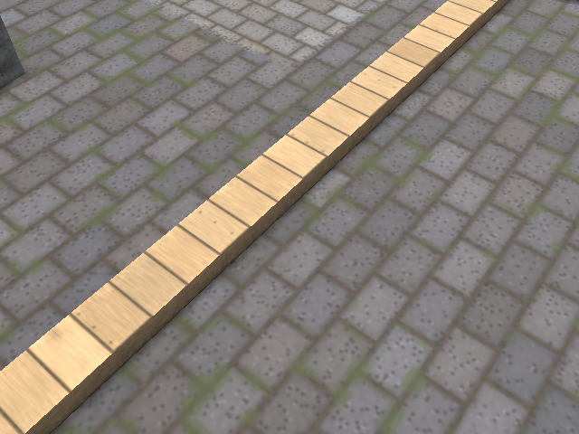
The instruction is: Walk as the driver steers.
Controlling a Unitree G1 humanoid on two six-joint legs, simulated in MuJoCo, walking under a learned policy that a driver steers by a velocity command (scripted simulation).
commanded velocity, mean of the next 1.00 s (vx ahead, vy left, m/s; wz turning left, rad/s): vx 0.46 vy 0.00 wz -0.51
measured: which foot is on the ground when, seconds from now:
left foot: down 0.00-0.12, up 0.14-0.54, down 0.56-1.00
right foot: up 0.00-0.08, down 0.10-0.56, up 0.58-1.00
